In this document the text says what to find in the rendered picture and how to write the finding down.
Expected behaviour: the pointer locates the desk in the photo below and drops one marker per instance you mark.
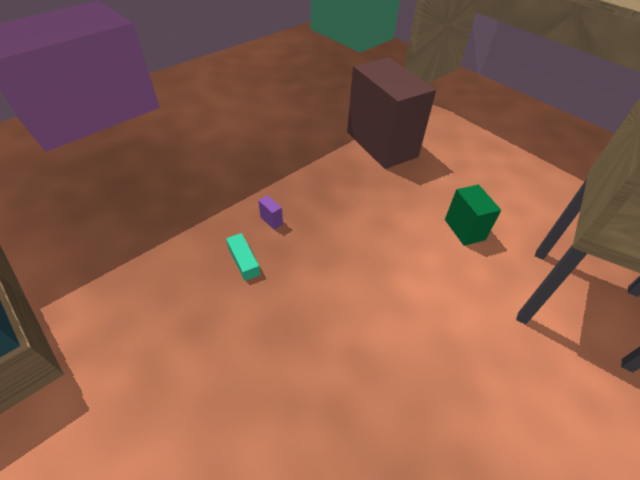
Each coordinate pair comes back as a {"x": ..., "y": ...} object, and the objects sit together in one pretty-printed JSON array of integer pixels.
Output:
[{"x": 609, "y": 29}]

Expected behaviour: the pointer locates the bed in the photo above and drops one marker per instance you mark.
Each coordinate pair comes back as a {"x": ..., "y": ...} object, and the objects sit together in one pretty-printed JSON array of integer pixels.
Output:
[{"x": 27, "y": 362}]

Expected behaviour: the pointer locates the chair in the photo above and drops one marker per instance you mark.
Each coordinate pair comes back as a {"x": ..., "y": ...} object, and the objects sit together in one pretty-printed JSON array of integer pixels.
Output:
[{"x": 609, "y": 221}]

